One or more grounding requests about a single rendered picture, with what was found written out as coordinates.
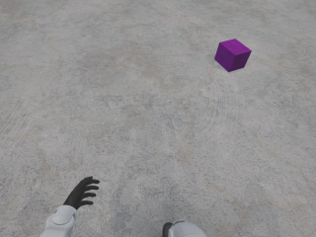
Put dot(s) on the left robot hand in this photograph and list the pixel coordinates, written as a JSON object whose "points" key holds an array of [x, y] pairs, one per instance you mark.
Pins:
{"points": [[78, 193]]}

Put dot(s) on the right robot thigh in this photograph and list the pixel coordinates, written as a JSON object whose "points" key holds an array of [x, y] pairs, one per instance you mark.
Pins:
{"points": [[185, 229]]}

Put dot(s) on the carton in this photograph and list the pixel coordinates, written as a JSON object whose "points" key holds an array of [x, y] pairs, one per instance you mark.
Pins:
{"points": [[232, 54]]}

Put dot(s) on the left robot forearm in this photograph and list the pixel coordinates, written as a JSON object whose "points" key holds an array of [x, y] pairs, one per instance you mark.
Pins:
{"points": [[61, 222]]}

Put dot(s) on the robot right shin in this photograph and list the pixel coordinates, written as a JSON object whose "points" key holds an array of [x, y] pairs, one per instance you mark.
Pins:
{"points": [[178, 221]]}

